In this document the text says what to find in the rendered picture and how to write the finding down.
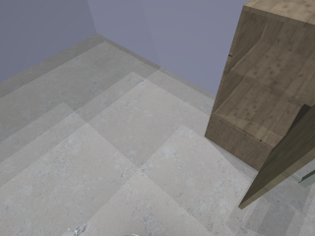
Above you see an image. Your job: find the robot left hand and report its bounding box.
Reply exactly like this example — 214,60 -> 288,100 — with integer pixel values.
61,223 -> 87,236

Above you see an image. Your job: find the handle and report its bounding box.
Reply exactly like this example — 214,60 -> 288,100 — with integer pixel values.
290,170 -> 315,188

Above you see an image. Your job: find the cupboard door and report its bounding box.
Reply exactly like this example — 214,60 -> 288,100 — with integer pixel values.
238,104 -> 315,209

